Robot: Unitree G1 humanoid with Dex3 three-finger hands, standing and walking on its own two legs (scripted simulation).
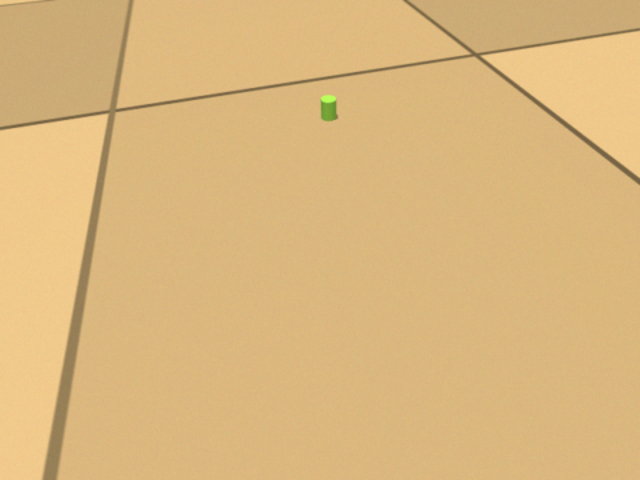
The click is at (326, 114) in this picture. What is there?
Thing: squat round
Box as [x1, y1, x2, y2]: [321, 95, 335, 120]
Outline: 325,95 321,97 321,117 324,120 332,120 335,118 335,97 331,95
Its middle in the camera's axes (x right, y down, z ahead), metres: +0.06 -0.77 +2.30
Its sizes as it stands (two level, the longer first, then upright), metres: 0.089 0.089 0.119
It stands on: the floor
